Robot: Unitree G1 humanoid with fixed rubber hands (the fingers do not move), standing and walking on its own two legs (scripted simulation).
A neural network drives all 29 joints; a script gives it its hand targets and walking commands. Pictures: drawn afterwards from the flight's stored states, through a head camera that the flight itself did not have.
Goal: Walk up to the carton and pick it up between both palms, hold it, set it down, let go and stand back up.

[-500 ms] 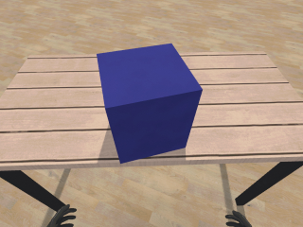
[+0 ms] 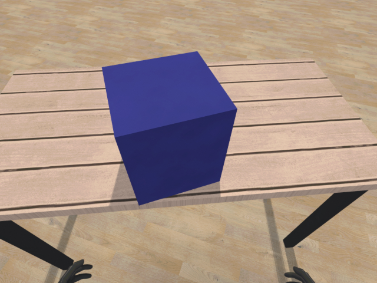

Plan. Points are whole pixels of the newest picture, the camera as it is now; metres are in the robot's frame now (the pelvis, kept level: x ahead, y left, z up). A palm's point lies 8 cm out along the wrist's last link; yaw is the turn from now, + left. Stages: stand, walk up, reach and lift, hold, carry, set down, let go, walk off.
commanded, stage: walk up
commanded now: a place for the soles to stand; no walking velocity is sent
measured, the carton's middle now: (167, 130) +0.42 +0.05 +0.08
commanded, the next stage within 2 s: reach and lift in 0.90 s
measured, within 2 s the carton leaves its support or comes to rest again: neither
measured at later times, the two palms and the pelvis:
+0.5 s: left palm out of the picture +0.12 +0.27 -0.08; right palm out of the picture +0.07 -0.27 -0.10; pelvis -0.02 +0.01 -0.01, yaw -3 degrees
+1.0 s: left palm out of the picture +0.13 +0.27 -0.10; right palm out of the picture +0.08 -0.28 -0.12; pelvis -0.02 +0.01 -0.02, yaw -1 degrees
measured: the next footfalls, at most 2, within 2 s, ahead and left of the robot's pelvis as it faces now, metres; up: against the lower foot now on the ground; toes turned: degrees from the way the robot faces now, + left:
none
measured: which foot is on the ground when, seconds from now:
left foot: down 0.00-1.00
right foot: down 0.00-1.00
